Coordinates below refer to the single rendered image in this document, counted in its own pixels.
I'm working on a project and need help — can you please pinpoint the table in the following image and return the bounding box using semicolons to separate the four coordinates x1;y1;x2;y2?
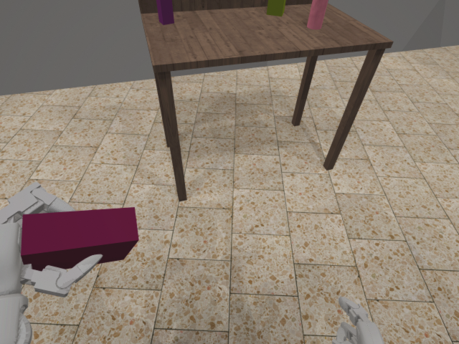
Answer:
138;0;393;201

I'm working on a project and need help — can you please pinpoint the right robot hand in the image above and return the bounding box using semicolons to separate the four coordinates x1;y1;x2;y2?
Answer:
332;297;384;344

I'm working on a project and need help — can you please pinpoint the sponge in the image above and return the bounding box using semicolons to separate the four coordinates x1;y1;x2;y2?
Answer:
21;207;139;271

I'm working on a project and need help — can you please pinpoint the left robot hand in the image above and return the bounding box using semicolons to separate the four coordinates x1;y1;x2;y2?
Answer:
0;182;103;297

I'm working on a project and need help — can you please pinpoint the left robot forearm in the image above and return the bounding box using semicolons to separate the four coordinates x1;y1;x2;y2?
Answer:
0;293;32;344

